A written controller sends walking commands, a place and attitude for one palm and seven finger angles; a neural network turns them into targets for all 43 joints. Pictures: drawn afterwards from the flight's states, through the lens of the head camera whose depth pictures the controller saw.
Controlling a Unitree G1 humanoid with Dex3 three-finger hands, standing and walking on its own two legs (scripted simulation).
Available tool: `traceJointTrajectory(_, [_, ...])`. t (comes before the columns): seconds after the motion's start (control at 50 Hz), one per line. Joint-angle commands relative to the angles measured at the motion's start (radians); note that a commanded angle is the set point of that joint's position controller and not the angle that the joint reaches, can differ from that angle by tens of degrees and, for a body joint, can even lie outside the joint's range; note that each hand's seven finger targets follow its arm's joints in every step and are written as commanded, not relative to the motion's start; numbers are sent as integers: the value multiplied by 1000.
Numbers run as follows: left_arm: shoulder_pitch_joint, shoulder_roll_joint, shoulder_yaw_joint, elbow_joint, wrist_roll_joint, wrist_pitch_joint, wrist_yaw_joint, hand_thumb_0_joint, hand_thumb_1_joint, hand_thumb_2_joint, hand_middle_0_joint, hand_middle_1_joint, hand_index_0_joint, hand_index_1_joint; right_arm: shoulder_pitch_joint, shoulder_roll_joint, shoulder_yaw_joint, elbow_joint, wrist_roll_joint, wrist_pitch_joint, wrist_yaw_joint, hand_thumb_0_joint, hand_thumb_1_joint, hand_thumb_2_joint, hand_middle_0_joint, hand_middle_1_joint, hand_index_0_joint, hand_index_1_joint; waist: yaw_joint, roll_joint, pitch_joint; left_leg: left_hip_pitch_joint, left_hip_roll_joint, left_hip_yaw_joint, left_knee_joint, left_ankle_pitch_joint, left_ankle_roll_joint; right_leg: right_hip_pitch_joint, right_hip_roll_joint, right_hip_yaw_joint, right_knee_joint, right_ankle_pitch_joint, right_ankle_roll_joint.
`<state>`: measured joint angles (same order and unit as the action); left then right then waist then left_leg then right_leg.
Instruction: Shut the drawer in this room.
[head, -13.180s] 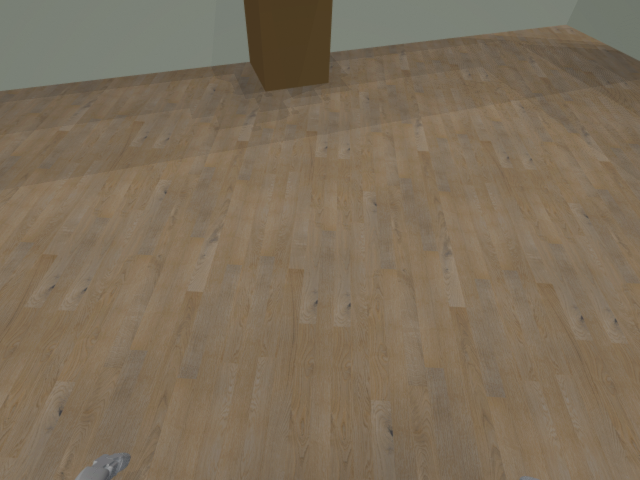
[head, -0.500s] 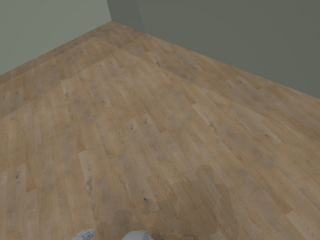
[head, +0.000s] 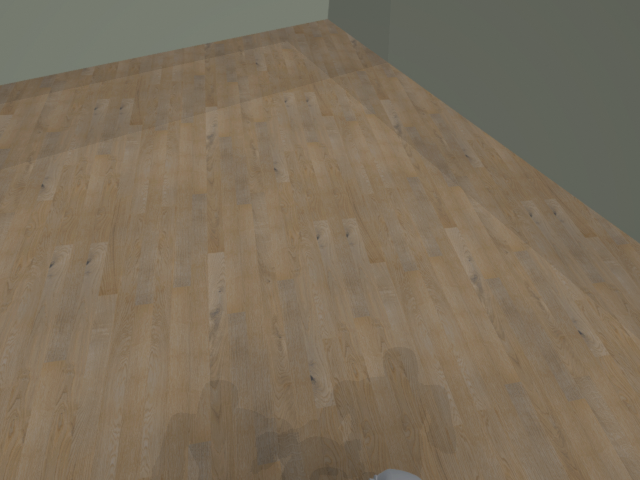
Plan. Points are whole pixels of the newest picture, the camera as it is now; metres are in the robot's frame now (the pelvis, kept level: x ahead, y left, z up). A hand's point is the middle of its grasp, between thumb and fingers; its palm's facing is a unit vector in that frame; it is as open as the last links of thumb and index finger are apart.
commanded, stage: turn or walk to find it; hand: left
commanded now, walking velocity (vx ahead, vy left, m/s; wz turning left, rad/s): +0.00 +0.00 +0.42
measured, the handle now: out of the picture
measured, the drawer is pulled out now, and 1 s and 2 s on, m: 0.19 0.19 0.19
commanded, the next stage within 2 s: none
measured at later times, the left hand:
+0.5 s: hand out of the picture +0.03 +0.15 -0.14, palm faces +0.21 -0.94 -0.27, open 7.4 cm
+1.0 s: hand out of the picture -0.11 +0.21 -0.17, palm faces +0.45 -0.86 -0.23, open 7.4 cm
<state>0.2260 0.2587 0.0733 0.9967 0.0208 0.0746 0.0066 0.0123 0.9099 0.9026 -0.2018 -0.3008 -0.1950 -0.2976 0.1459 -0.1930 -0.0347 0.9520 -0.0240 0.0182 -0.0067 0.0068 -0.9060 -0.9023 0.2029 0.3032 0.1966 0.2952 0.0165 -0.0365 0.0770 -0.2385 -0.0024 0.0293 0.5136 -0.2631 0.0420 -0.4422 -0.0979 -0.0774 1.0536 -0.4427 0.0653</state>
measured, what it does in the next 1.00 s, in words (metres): steps on the spot, turning left: right foot, then left foot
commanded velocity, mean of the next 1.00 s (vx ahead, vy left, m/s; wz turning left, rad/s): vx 0.00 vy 0.00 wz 0.42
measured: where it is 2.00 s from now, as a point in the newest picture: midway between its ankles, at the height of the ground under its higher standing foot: outside the picture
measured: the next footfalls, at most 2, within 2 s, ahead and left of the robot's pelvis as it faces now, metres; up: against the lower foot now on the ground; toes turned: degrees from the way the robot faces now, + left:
right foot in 0.32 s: +0.02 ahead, -0.14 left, +0.00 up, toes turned +4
left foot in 0.78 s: -0.05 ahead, +0.10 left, +0.00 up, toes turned +25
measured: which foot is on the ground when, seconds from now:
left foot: down 0.00-0.34, up 0.36-0.76, down 0.78-1.00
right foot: up 0.00-0.30, down 0.32-0.80, up 0.82-1.00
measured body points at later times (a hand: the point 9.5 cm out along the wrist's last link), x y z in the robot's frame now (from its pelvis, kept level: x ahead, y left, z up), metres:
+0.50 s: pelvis -0.02 -0.05 +0.00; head +0.01 -0.08 +0.45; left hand +0.01 +0.20 -0.12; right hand +0.06 -0.30 -0.17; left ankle -0.07 +0.09 -0.65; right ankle -0.02 -0.14 -0.74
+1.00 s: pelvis -0.06 +0.00 +0.00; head -0.03 +0.04 +0.45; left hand -0.13 +0.26 -0.16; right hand +0.14 -0.18 -0.13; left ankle -0.09 +0.08 -0.74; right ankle -0.02 -0.16 -0.66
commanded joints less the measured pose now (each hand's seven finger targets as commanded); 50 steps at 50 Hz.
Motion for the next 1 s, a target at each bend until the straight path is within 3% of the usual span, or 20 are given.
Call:
traceJointTrajectory(0.0, [-34,55,5,-86,-4,-41,3,0,900,900,-200,-300,-200,-300,63,-201,-50,-44,5,-14,-15,0,-900,-900,200,300,200,300,-33,148,-94,125,239,-236,-198,401,109,-84,-5,49,18,48,13])
traceJointTrajectory(0.18, [-75,30,-4,-132,-10,-46,13,0,900,900,-200,-300,-200,-300,71,-207,-67,-56,-5,0,-7,0,-900,-900,200,300,200,300,-50,185,-108,80,230,-355,-168,366,135,39,43,45,-261,-10,5])
traceJointTrajectory(0.26, [16,42,-1,-112,-15,-63,17,0,900,900,-200,-300,-200,-300,48,-198,-71,-64,2,4,-3,0,-900,-900,200,300,200,300,-1,159,-155,-19,167,-351,-76,356,83,264,63,23,-581,189,-6])
traceJointTrajectory(0.28, [46,71,7,-106,-11,-72,22,0,900,900,-200,-300,-200,-300,50,-169,-70,-67,9,3,1,0,-900,-900,200,300,200,300,13,89,-170,-112,115,-314,-24,241,36,387,12,63,-690,258,-19])
traceJointTrajectory(0.3, [66,153,22,-105,3,-81,29,0,900,900,-200,-300,-200,-300,60,-110,-60,-80,18,3,8,0,-900,-900,200,300,200,300,25,-133,-178,-300,2,-193,143,-9,-30,516,-195,267,-757,254,-84])
traceJointTrajectory(0.32, [66,200,30,-118,7,-81,30,0,900,900,-200,-300,-200,-300,19,-107,-60,-107,12,6,5,0,-900,-900,200,300,200,300,42,-249,-128,-359,-74,-89,365,-305,-68,414,-381,421,-790,359,-199])
traceJointTrajectory(0.34, [28,168,26,-132,-1,-79,34,0,900,900,-200,-300,-200,-300,21,-144,-72,-91,3,20,6,0,-900,-900,200,300,200,300,24,-141,-109,-325,-33,-139,529,-284,-64,306,-370,363,-796,323,-239])
traceJointTrajectory(0.36, [-42,136,25,-147,-3,-82,37,0,900,900,-200,-300,-200,-300,54,-142,-74,-67,-2,33,10,0,-900,-900,200,300,200,300,-11,-187,-64,-333,-11,-156,610,-240,-65,238,-321,306,-818,248,-223])
traceJointTrajectory(0.4, [-104,92,8,-162,-6,-80,32,0,900,900,-200,-300,-200,-300,89,-130,-77,-33,-2,40,19,0,-900,-900,200,300,200,300,-48,-86,-25,-325,9,-119,694,-148,-79,217,-237,183,-779,303,-179])
traceJointTrajectory(0.44, [-79,74,2,-154,-4,-92,28,0,900,900,-200,-300,-200,-300,113,-111,-68,-18,-1,39,22,0,-900,-900,200,300,200,300,-46,-100,-36,-331,11,-89,697,-98,-98,272,-199,96,-747,437,-166])
traceJointTrajectory(0.64, [73,150,26,-85,11,-82,26,0,900,900,-200,-300,-200,-300,-18,-85,-37,-48,13,22,17,0,-900,-900,200,300,200,300,39,-161,-94,-205,29,26,282,-210,-108,418,-258,31,-636,720,-212])
traceJointTrajectory(0.68, [64,161,28,-77,10,-78,24,0,900,900,-200,-300,-200,-300,0,-86,-35,-45,16,17,14,0,-900,-900,200,300,200,300,28,-174,-105,-140,21,49,196,-175,-98,391,-263,19,-611,711,-200])
traceJointTrajectory(0.72, [33,158,29,-76,4,-72,23,0,900,900,-200,-300,-200,-300,50,-99,-37,-33,15,8,14,0,-900,-900,200,300,200,300,-10,-157,-119,-13,19,61,9,-28,-87,334,-241,-27,-538,633,-146])
traceJointTrajectory(0.74, [25,140,26,-80,-5,-65,21,0,900,900,-200,-300,-200,-300,90,-134,-43,-23,13,-2,15,0,-900,-900,200,300,200,300,-37,-63,-145,116,47,27,-117,114,-73,246,-212,-64,-440,530,-98])
traceJointTrajectory(0.76, [41,84,18,-105,-14,-56,18,0,900,900,-200,-300,-200,-300,123,-228,-63,-24,5,-12,12,0,-900,-900,200,300,200,300,-54,207,-171,257,248,-249,-176,335,6,30,-92,-114,-253,185,-27])
traceJointTrajectory(0.78, [-11,34,-7,-139,-11,-48,18,0,900,900,-200,-300,-200,-300,169,-297,-79,-15,7,-5,4,0,-900,-900,200,300,200,300,-79,361,-147,238,400,-403,-195,613,110,-95,-15,-63,-99,-217,8])
traceJointTrajectory(0.8, [-44,61,-3,-139,-6,-39,20,0,900,900,-200,-300,-200,-300,166,-289,-74,-9,5,3,3,0,-900,-900,200,300,200,300,-82,244,-124,154,413,-330,-186,496,142,-49,-34,4,-12,-192,-11])
traceJointTrajectory(0.82, [-63,48,1,-124,-2,-31,21,0,900,900,-200,-300,-200,-300,132,-254,-67,-11,2,-4,-8,0,-900,-900,200,300,200,300,-74,293,-96,112,352,-328,-218,438,117,-78,-37,42,13,-140,-6])
traceJointTrajectory(0.88, [-42,64,9,-92,-3,-38,5,0,900,900,-200,-300,-200,-300,35,-206,-47,-41,2,-9,-16,0,-900,-900,200,300,200,300,-30,204,-72,126,260,-239,-190,458,105,-104,-22,51,75,12,2])
traceJointTrajectory(0.98, [-44,60,4,-92,-3,-43,6,0,900,900,-200,-300,-200,-300,79,-199,-53,-40,8,-18,-14,0,-900,-900,200,300,200,300,-39,155,-127,195,232,-224,-171,541,107,-100,-7,55,34,56,26])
